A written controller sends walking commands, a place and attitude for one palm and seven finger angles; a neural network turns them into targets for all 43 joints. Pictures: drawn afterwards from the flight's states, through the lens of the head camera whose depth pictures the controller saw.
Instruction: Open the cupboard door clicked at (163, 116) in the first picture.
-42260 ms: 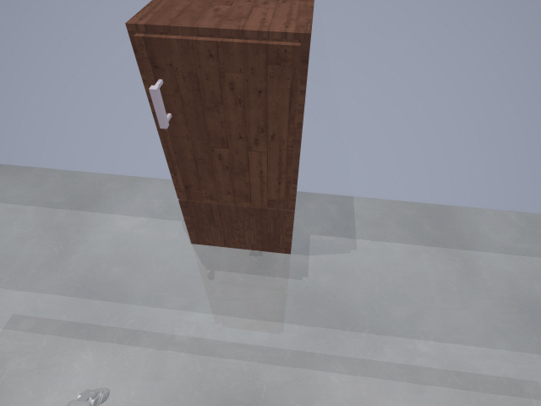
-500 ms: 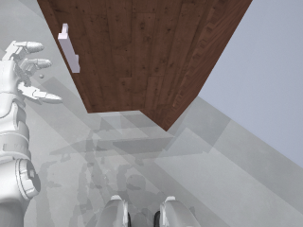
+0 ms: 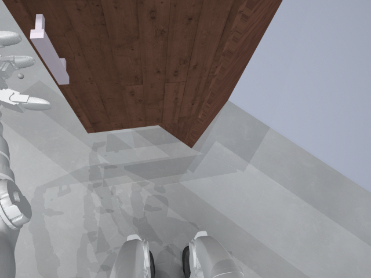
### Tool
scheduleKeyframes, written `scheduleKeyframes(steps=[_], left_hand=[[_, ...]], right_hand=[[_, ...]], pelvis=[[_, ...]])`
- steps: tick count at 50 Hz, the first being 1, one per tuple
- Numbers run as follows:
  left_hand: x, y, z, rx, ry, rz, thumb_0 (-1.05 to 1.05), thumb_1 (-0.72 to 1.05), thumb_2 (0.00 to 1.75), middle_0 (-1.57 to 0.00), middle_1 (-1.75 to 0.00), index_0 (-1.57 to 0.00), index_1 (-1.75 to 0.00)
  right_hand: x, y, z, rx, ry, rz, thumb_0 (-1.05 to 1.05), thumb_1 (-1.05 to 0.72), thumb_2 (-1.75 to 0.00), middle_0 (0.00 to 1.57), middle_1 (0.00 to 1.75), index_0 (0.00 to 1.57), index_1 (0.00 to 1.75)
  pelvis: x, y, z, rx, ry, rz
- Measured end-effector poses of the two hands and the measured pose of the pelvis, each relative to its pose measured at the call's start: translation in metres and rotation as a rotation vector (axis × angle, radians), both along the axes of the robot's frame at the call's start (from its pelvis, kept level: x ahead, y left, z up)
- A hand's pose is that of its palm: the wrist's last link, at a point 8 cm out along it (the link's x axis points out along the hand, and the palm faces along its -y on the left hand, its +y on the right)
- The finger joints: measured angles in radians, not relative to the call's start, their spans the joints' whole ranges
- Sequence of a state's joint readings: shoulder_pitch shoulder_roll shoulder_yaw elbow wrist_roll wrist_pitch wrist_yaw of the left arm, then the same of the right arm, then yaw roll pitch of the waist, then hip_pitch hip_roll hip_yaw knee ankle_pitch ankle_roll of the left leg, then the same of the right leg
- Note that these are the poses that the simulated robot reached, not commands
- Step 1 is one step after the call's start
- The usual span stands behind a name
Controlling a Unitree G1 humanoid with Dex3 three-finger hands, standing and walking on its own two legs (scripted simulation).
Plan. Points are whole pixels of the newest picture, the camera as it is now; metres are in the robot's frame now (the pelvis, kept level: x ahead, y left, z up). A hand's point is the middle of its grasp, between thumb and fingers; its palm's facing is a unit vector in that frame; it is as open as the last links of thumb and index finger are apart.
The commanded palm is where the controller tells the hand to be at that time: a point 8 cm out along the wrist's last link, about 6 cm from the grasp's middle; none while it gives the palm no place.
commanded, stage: move the hooked fingers beside the handle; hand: left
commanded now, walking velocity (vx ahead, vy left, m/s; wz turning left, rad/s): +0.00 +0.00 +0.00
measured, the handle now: (52, 52) +0.55 +0.23 +0.07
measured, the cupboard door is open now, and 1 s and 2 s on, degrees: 46 46 46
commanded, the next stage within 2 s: slide the fingers in behind the handle in 0.60 s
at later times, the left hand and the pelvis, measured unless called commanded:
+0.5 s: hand (18, 78) +0.49 +0.28 +0.07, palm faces +0.10 -1.00 -0.01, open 14.0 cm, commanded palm +0.47 +0.31 +0.06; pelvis +0.00 +0.00 +0.00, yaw +1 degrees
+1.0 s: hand (28, 77) +0.50 +0.26 +0.06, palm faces +0.10 -0.99 +0.01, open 14.0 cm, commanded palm +0.48 +0.29 +0.06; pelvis +0.00 +0.00 +0.00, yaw +1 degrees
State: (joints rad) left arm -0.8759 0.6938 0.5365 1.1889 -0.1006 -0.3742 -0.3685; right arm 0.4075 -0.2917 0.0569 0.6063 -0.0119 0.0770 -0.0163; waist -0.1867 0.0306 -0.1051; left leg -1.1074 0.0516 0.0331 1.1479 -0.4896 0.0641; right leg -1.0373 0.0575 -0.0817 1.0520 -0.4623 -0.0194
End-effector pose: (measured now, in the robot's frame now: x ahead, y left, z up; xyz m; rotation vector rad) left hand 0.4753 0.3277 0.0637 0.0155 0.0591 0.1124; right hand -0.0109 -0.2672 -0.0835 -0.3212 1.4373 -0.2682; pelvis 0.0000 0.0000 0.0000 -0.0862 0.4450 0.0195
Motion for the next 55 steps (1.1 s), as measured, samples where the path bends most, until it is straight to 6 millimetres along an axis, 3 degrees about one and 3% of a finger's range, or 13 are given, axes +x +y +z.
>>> scheduleKeyframes(steps=[7, 13, 19, 29, 42, 55], left_hand=[[-0.007, 0.005, 0.011, 0.001, -0.038, 0.015, -0.02, -0.5, 0.3, -0.29, -1.2, -0.3, -1.2], [-0.014, 0.005, 0.001, -0.022, 0.035, 0.0, -0.02, -0.5, 0.3, -0.29, -1.2, -0.3, -1.2], [-0.014, 0.007, 0.006, 0.001, -0.049, 0.017, -0.02, -0.5, 0.3, -0.29, -1.2, -0.3, -1.2], [-0.01, -0.005, 0.0, -0.02, -0.001, -0.015, -0.02, -0.5, 0.3, -0.29, -1.2, -0.3, -1.2], [-0.007, 0.001, 0.006, -0.002, -0.022, -0.002, -0.02, -0.5, 0.3, -0.29, -1.2, -0.3, -1.2], [0.0, -0.017, -0.004, -0.025, -0.032, 0.01, -0.02, -0.5, 0.3, -0.3, -1.2, -0.3, -1.21]], right_hand=[[0.013, 0.003, 0.002, 0.014, -0.021, 0.004, 0.0, -0.9, -0.9, 0.2, 0.3, 0.2, 0.3], [0.028, 0.004, 0.003, 0.012, -0.058, 0.032, 0.0, -0.9, -0.9, 0.2, 0.3, 0.2, 0.3], [0.036, 0.001, 0.001, -0.006, -0.078, 0.055, 0.0, -0.9, -0.9, 0.2, 0.3, 0.2, 0.3], [0.027, 0.003, -0.001, 0.002, -0.058, 0.042, 0.0, -0.9, -0.9, 0.2, 0.3, 0.2, 0.3], [0.009, 0.004, -0.003, 0.01, -0.013, 0.021, 0.0, -0.9, -0.9, 0.2, 0.3, 0.2, 0.3], [0.014, 0.001, -0.002, 0.003, -0.027, 0.021, 0.0, -0.9, -0.9, 0.2, 0.3, 0.2, 0.3]], pelvis=[[0.005, 0.001, 0.005, -0.004, -0.019, 0.005], [0.004, 0.002, 0.006, -0.003, -0.031, 0.015], [0.001, 0.003, 0.003, -0.007, -0.028, 0.019], [-0.001, 0.003, 0.002, -0.006, -0.025, 0.017], [-0.003, 0.001, 0.0, -0.007, -0.023, 0.017], [0.0, 0.001, -0.001, -0.007, -0.014, 0.015]])
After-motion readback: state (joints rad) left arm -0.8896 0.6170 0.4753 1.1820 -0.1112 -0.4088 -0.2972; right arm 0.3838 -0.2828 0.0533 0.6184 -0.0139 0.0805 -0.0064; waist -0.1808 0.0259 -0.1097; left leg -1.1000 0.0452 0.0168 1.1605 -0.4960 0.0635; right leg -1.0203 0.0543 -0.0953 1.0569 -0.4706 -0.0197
